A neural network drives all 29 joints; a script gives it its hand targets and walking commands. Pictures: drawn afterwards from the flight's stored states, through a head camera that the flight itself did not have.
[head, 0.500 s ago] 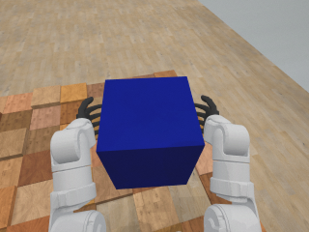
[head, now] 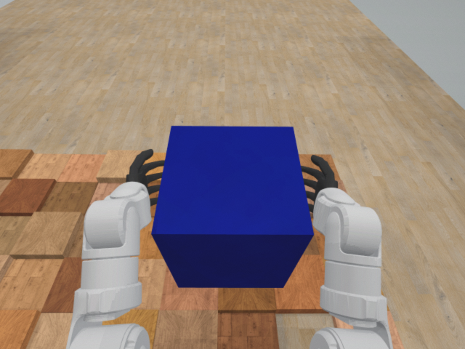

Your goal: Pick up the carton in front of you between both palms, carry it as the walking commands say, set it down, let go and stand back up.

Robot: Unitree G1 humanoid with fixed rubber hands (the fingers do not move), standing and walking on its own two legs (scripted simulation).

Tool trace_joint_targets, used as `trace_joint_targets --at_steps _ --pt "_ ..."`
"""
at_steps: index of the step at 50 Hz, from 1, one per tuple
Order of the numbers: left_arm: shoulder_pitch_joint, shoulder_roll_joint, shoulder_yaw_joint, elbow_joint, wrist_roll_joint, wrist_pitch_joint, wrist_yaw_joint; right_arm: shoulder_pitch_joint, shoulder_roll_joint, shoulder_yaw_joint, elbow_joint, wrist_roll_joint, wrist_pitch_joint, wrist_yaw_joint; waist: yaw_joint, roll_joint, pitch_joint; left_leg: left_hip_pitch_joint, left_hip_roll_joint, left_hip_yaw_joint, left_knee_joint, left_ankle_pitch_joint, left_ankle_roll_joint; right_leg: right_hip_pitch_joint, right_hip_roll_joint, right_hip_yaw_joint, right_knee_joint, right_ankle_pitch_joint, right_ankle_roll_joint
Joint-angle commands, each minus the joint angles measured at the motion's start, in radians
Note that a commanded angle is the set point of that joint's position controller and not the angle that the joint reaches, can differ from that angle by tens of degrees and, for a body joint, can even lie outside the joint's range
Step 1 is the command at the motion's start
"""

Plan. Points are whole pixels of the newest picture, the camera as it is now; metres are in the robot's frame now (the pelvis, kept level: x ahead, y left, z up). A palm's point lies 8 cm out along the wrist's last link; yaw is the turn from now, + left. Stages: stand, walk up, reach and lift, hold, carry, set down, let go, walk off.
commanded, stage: carry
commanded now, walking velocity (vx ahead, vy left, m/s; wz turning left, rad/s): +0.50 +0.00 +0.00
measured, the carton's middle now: (231, 213) +0.36 +0.03 +0.05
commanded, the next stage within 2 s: none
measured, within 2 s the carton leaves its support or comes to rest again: neither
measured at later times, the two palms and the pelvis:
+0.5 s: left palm (170, 108) +0.62 +0.19 +0.10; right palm (292, 106) +0.66 -0.11 +0.10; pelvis +0.30 +0.00 +0.00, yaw +0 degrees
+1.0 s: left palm (200, 25) +0.96 +0.17 +0.17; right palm (298, 32) +0.94 -0.13 +0.17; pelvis +0.61 +0.05 +0.02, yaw -1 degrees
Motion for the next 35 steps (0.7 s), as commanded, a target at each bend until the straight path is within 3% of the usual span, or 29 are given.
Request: trace_joint_targets --at_steps 1,2,3,4,5,7,9,13,14,15,16,17,18,19,20,21,22,23,24,25,26,28,29,30,31,32,33,34,35 --pt "-0.608 -0.870 -0.649 -0.051 -0.299 0.025 -0.111 -0.471 0.679 0.550 0.031 0.197 -0.005 0.049 -0.084 0.193 -0.403 0.914 0.326 -0.293 0.253 1.120 0.039 -0.601 -0.008 0.060 0.589 -0.126 0.003" --pt "-0.568 -0.863 -0.629 -0.030 -0.283 0.033 -0.105 -0.495 0.673 0.565 0.028 0.204 -0.009 0.049 -0.159 0.254 -0.483 1.011 0.373 -0.419 0.231 1.112 0.185 -0.780 0.051 0.072 0.739 -0.094 0.016" --pt "-0.574 -0.876 -0.620 -0.044 -0.266 0.036 -0.099 -0.516 0.704 0.577 0.010 0.226 -0.013 0.055 -0.175 0.191 -0.451 0.907 0.371 -0.464 0.140 0.752 0.219 -0.845 0.019 0.089 0.785 -0.042 0.004" --pt "-0.594 -0.900 -0.608 -0.052 -0.250 0.036 -0.096 -0.585 0.759 0.609 -0.029 0.259 -0.019 0.066 -0.166 0.099 -0.405 0.791 0.349 -0.471 0.082 0.469 0.206 -0.855 -0.003 0.099 0.789 0.004 -0.002" --pt "-0.602 -0.924 -0.599 -0.059 -0.236 0.033 -0.095 -0.654 0.812 0.644 -0.070 0.298 -0.027 0.080 -0.146 0.049 -0.357 0.678 0.324 -0.440 0.045 0.353 0.182 -0.832 -0.018 0.101 0.752 0.046 -0.001" --pt "-0.608 -0.944 -0.586 -0.074 -0.204 0.017 -0.095 -0.767 0.890 0.704 -0.124 0.373 -0.044 0.105 -0.117 0.049 -0.291 0.479 0.271 -0.347 -0.004 0.236 0.138 -0.754 -0.021 0.068 0.636 0.115 0.000" --pt "-0.624 -0.940 -0.592 -0.100 -0.174 0.001 -0.091 -0.805 0.917 0.740 -0.137 0.420 -0.060 0.122 -0.128 0.101 -0.245 0.381 0.225 -0.269 -0.049 0.239 0.133 -0.705 0.002 0.015 0.465 0.177 -0.006" --pt "-0.580 -0.879 -0.605 -0.143 -0.145 -0.007 -0.073 -0.748 0.890 0.757 -0.122 0.446 -0.067 0.129 -0.128 0.143 -0.256 0.328 0.159 -0.127 -0.020 0.503 0.085 -0.432 0.062 -0.047 0.002 0.439 -0.049" --pt "-0.551 -0.857 -0.603 -0.141 -0.136 -0.003 -0.071 -0.714 0.874 0.752 -0.108 0.439 -0.065 0.127 -0.112 0.153 -0.292 0.332 0.168 -0.107 0.046 0.659 0.079 -0.330 0.104 -0.085 -0.030 0.479 -0.063" --pt "-0.513 -0.839 -0.602 -0.128 -0.131 0.001 -0.071 -0.682 0.857 0.742 -0.094 0.427 -0.060 0.125 -0.069 0.158 -0.341 0.335 0.172 -0.075 0.156 0.807 0.060 -0.207 0.136 -0.106 -0.059 0.505 -0.075" --pt "-0.533 -0.839 -0.607 -0.113 -0.119 -0.002 -0.070 -0.670 0.864 0.738 -0.080 0.415 -0.055 0.124 -0.035 -0.001 -0.440 0.264 0.126 -0.015 0.433 0.819 -0.014 0.060 0.126 -0.116 -0.157 0.611 -0.111" --pt "-0.475 -0.854 -0.616 -0.080 -0.127 -0.003 -0.075 -0.673 0.846 0.736 -0.091 0.404 -0.055 0.122 0.027 -0.061 -0.521 0.057 0.106 -0.049 0.635 0.543 -0.062 0.370 0.037 -0.018 -0.173 0.737 -0.155" --pt "-0.450 -0.869 -0.626 -0.078 -0.148 -0.009 -0.079 -0.634 0.866 0.729 -0.097 0.397 -0.053 0.123 0.064 -0.308 -0.611 -0.378 -0.039 -0.096 0.992 -0.363 -0.129 0.714 -0.234 0.420 -0.175 0.848 -0.347" --pt "-0.435 -0.893 -0.650 -0.101 -0.182 -0.008 -0.086 -0.617 0.851 0.709 -0.108 0.372 -0.052 0.122 0.066 -0.220 -0.666 -0.482 -0.033 -0.175 1.167 -0.485 -0.099 0.696 -0.289 0.610 -0.194 0.758 -0.381" --pt "-0.522 -0.931 -0.696 -0.163 -0.222 -0.014 -0.094 -0.648 0.862 0.686 -0.122 0.357 -0.055 0.119 0.086 -0.187 -0.611 -0.573 -0.009 -0.265 1.236 -0.509 -0.079 0.644 -0.309 0.659 -0.185 0.719 -0.393" --pt "-0.579 -0.970 -0.723 -0.190 -0.260 -0.015 -0.103 -0.670 0.847 0.669 -0.119 0.337 -0.054 0.113 0.082 -0.029 -0.461 -0.579 0.012 -0.212 1.136 -0.492 -0.046 0.501 -0.239 0.554 -0.192 0.800 -0.321" --pt "-0.656 -0.984 -0.763 -0.244 -0.306 -0.018 -0.113 -0.619 0.847 0.645 -0.100 0.307 -0.060 0.108 0.040 -0.004 -0.453 -0.589 0.039 -0.249 1.101 -0.471 -0.026 0.453 -0.258 0.542 -0.185 0.671 -0.290" --pt "-0.710 -1.007 -0.793 -0.263 -0.352 -0.019 -0.125 -0.601 0.820 0.619 -0.099 0.274 -0.067 0.101 0.029 0.033 -0.443 -0.562 0.048 -0.212 1.043 -0.458 -0.029 0.387 -0.238 0.502 -0.205 0.536 -0.265" --pt "-0.735 -1.000 -0.818 -0.296 -0.387 -0.021 -0.130 -0.555 0.780 0.594 -0.095 0.240 -0.065 0.089 0.019 -0.007 -0.420 -0.553 0.056 -0.214 0.955 -0.493 -0.028 0.335 -0.229 0.477 -0.217 0.479 -0.249" --pt "-0.759 -0.988 -0.811 -0.284 -0.402 -0.019 -0.136 -0.583 0.752 0.583 -0.104 0.215 -0.070 0.078 0.015 -0.023 -0.378 -0.504 0.038 -0.160 0.796 -0.562 -0.040 0.258 -0.212 0.413 -0.255 0.445 -0.241" --pt "-0.773 -0.970 -0.810 -0.282 -0.419 -0.019 -0.142 -0.585 0.723 0.570 -0.104 0.191 -0.070 0.068 0.012 -0.052 -0.344 -0.414 0.031 -0.126 0.611 -0.531 -0.047 0.159 -0.190 0.344 -0.288 0.478 -0.229" --pt "-0.765 -0.920 -0.787 -0.262 -0.434 -0.010 -0.144 -0.599 0.674 0.558 -0.132 0.170 -0.060 0.049 -0.018 -0.177 -0.330 -0.141 -0.008 -0.044 0.356 -0.357 -0.049 -0.016 -0.145 0.202 -0.303 0.471 -0.172" --pt "-0.757 -0.895 -0.772 -0.252 -0.432 0.000 -0.142 -0.612 0.655 0.561 -0.149 0.175 -0.051 0.042 -0.046 -0.237 -0.341 -0.045 -0.018 -0.005 0.294 -0.268 -0.050 -0.044 -0.147 0.172 -0.286 0.450 -0.153" --pt "-0.741 -0.872 -0.756 -0.236 -0.423 0.013 -0.136 -0.613 0.640 0.563 -0.152 0.183 -0.037 0.037 -0.095 -0.222 -0.368 0.122 -0.045 0.044 0.229 -0.180 -0.046 -0.109 -0.144 0.126 -0.217 0.511 -0.133" --pt "-0.718 -0.846 -0.737 -0.217 -0.406 0.029 -0.128 -0.611 0.619 0.564 -0.144 0.195 -0.021 0.034 -0.128 -0.155 -0.387 0.274 -0.071 0.088 0.170 -0.131 -0.043 -0.162 -0.130 0.067 -0.122 0.601 -0.113" --pt "-0.706 -0.817 -0.712 -0.207 -0.381 0.048 -0.116 -0.601 0.602 0.566 -0.130 0.209 -0.003 0.033 -0.165 -0.053 -0.418 0.409 -0.088 0.086 0.112 -0.162 -0.028 -0.203 -0.063 -0.016 0.078 0.660 -0.083" --pt "-0.686 -0.770 -0.678 -0.189 -0.355 0.077 -0.103 -0.556 0.590 0.557 -0.089 0.201 0.015 0.026 -0.221 0.168 -0.413 0.560 0.033 -0.251 -0.015 -0.189 0.067 -0.440 0.033 -0.030 0.373 0.572 -0.030" --pt "-0.681 -0.720 -0.611 -0.140 -0.321 0.101 -0.085 -0.548 0.549 0.536 -0.078 0.209 0.046 0.020 -0.138 0.213 -0.323 0.539 0.257 -0.531 -0.019 0.242 0.104 -0.579 0.088 0.007 0.556 0.078 0.005" --pt "-0.615 -0.686 -0.562 -0.119 -0.282 0.124 -0.068 -0.603 0.534 0.549 -0.094 0.241 0.065 0.014 -0.173 0.249 -0.474 0.622 0.372 -0.796 -0.021 0.171 0.263 -0.668 0.109 0.108 0.765 0.006 -0.004"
